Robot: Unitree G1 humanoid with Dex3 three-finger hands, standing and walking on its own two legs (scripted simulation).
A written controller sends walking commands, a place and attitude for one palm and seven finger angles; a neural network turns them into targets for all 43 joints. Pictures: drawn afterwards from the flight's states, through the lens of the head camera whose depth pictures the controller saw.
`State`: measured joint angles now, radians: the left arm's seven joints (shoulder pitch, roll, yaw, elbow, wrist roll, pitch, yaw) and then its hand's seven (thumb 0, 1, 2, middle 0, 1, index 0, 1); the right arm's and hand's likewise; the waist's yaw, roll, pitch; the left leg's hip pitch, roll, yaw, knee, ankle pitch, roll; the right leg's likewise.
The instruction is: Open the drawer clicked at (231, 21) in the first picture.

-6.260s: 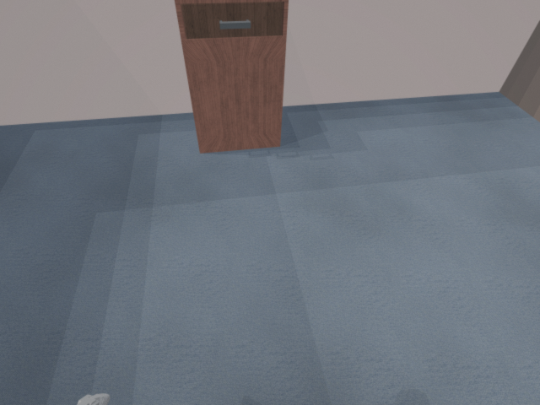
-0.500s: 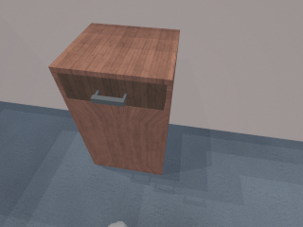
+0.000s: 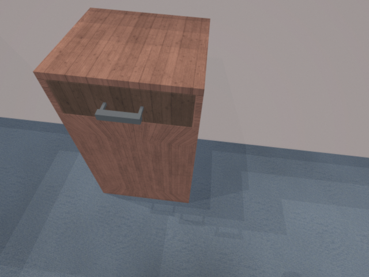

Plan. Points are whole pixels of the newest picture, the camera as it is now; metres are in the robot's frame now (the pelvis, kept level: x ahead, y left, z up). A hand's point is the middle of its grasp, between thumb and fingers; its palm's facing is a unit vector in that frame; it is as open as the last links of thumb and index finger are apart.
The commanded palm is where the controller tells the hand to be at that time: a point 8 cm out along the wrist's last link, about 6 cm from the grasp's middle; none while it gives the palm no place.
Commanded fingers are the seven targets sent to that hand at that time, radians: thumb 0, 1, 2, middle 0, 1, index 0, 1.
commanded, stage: come to a stop and stand still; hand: left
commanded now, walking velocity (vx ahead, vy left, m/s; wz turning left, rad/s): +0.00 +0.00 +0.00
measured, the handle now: (120, 112) +0.57 +0.24 -0.04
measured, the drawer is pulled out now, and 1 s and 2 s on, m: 0.00 0.00 0.00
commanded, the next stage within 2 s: look again from close up in 0.66 s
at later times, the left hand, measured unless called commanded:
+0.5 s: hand out of the picture +0.01 +0.10 -0.17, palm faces +0.11 -0.97 -0.21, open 7.2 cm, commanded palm none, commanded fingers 0.00 0.90 0.90 -0.20 -0.30 -0.20 -0.30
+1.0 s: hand out of the picture -0.04 +0.11 -0.18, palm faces +0.08 -0.98 -0.17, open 7.4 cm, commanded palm none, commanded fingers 0.00 0.90 0.90 -0.20 -0.30 -0.20 -0.30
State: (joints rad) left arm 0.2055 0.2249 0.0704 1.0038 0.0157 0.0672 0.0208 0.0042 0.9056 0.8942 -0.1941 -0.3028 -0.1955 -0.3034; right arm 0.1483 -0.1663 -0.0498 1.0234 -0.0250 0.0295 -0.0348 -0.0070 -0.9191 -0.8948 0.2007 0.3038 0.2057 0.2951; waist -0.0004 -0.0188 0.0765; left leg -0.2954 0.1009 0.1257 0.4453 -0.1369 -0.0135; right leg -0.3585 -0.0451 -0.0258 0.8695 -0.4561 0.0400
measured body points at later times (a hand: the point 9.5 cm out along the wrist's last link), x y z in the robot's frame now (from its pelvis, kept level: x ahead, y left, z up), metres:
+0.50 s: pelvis -0.02 -0.08 +0.00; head +0.00 -0.08 +0.45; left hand +0.00 +0.15 -0.16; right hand -0.03 -0.29 -0.16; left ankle -0.06 +0.06 -0.74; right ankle -0.02 -0.15 -0.74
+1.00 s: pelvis -0.02 -0.05 +0.00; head -0.03 -0.05 +0.45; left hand -0.04 +0.16 -0.16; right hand -0.02 -0.27 -0.16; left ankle -0.07 +0.05 -0.74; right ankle -0.02 -0.15 -0.74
